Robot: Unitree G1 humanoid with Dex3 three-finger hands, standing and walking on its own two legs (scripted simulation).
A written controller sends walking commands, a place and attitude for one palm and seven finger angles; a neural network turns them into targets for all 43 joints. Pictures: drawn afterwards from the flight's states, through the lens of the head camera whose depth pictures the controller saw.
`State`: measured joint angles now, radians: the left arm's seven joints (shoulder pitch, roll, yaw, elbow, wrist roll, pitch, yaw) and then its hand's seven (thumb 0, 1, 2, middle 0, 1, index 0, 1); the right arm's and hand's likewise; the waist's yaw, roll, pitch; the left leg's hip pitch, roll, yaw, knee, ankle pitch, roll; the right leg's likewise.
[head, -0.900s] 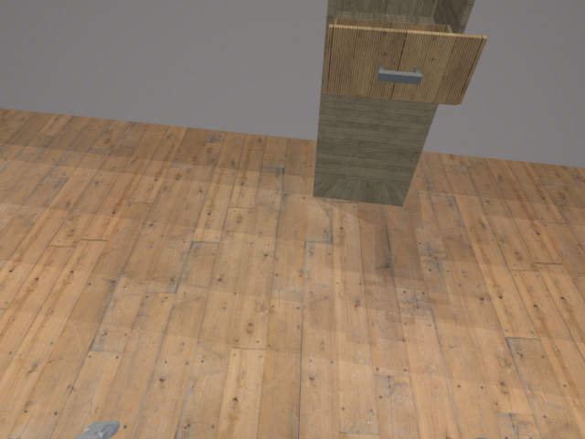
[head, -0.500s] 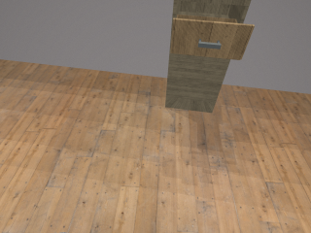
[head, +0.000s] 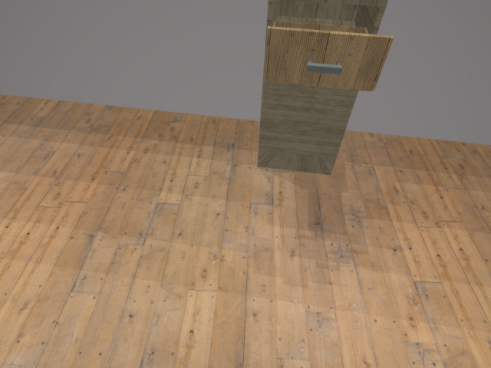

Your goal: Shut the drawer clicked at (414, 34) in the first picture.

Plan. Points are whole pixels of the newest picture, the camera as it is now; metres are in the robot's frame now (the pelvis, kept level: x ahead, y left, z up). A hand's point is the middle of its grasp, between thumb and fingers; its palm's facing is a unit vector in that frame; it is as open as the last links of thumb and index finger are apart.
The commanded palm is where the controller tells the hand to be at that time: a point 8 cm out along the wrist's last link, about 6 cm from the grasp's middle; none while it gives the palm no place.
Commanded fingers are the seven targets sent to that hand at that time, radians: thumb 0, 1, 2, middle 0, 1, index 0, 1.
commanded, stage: stand and wait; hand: left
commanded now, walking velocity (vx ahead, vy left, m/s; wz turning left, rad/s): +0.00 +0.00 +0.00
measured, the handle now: (323, 65) +1.01 -0.20 +0.03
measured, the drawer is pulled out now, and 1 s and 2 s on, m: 0.30 0.30 0.30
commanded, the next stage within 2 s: look at it before walking up in 0.04 s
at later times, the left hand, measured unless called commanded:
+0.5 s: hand out of the picture +0.08 +0.25 -0.16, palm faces -0.03 -0.94 -0.33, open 7.4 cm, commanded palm none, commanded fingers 0.00 0.90 0.90 -0.20 -0.30 -0.20 -0.30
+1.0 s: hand out of the picture +0.07 +0.23 -0.17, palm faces -0.10 -0.95 -0.30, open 7.4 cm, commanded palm none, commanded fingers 0.00 0.90 0.90 -0.20 -0.30 -0.20 -0.30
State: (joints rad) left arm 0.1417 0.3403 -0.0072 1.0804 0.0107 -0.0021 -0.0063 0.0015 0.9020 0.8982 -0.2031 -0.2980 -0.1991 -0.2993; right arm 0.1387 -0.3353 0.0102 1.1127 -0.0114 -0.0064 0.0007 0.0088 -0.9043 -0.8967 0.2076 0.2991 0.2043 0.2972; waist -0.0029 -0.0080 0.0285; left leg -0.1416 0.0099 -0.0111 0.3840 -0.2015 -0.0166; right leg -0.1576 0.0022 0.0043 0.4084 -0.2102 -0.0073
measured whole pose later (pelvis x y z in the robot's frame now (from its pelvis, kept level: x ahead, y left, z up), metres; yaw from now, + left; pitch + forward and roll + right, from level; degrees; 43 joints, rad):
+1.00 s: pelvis +0.00 +0.00 -0.01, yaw -6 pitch -1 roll +2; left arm 0.19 0.30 0.02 1.02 0.02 0.05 -0.01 0.00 0.90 0.90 -0.20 -0.30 -0.20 -0.30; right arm 0.12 -0.27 -0.01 1.02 -0.01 0.01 -0.02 0.01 -0.91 -0.90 0.21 0.30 0.20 0.30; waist 0.02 -0.03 0.06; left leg -0.18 0.03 0.09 0.48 -0.27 -0.02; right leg -0.27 0.02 0.09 0.57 -0.26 0.00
